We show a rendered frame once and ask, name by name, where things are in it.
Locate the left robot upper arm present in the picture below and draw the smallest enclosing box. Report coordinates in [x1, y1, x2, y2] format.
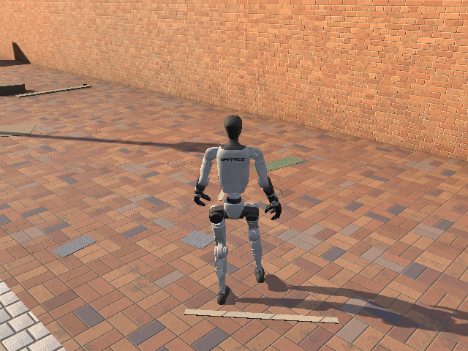
[198, 147, 219, 186]

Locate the robot right hand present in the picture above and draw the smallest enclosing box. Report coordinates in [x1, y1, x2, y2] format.
[265, 203, 282, 220]

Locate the robot left forearm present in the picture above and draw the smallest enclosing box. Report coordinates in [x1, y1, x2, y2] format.
[195, 175, 205, 197]

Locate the robot head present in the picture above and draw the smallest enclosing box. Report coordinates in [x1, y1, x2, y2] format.
[221, 115, 245, 150]

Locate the robot right forearm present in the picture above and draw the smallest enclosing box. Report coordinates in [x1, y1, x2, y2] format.
[263, 177, 279, 206]

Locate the right robot upper arm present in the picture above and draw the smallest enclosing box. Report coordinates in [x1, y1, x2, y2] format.
[249, 147, 270, 188]

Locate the robot left hand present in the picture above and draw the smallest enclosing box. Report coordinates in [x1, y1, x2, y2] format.
[194, 194, 211, 206]

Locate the robot left thigh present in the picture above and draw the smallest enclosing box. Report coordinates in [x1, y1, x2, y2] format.
[209, 205, 228, 259]

